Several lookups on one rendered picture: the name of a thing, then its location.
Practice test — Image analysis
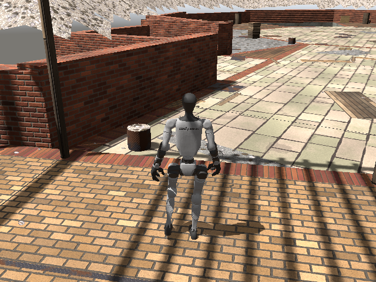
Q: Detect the robot right hand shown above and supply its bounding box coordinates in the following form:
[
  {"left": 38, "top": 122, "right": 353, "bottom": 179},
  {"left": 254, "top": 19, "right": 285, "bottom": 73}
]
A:
[{"left": 207, "top": 163, "right": 221, "bottom": 176}]

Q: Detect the robot left shin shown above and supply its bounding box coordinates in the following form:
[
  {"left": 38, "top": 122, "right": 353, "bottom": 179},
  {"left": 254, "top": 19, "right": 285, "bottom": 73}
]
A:
[{"left": 166, "top": 188, "right": 174, "bottom": 228}]

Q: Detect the robot left upper arm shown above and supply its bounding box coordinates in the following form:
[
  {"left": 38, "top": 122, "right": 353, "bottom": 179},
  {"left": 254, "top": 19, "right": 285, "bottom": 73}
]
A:
[{"left": 161, "top": 118, "right": 177, "bottom": 151}]

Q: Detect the robot right forearm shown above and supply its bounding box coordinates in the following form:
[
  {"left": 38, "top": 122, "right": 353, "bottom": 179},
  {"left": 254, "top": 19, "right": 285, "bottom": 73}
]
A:
[{"left": 209, "top": 142, "right": 220, "bottom": 165}]

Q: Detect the robot left forearm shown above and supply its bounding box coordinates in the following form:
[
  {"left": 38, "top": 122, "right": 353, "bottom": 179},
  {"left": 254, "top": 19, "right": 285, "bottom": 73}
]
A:
[{"left": 153, "top": 142, "right": 166, "bottom": 169}]

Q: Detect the robot right upper arm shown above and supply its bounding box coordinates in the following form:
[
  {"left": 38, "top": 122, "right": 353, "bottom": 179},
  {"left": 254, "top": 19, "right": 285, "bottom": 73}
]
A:
[{"left": 201, "top": 119, "right": 216, "bottom": 151}]

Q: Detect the left robot foot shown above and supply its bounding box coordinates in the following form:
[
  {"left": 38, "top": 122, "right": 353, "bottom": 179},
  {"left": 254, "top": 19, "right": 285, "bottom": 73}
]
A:
[{"left": 164, "top": 223, "right": 173, "bottom": 236}]

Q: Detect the robot left hand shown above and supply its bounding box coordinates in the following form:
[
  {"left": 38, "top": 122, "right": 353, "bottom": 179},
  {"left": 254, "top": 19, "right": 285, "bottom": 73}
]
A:
[{"left": 151, "top": 166, "right": 165, "bottom": 182}]

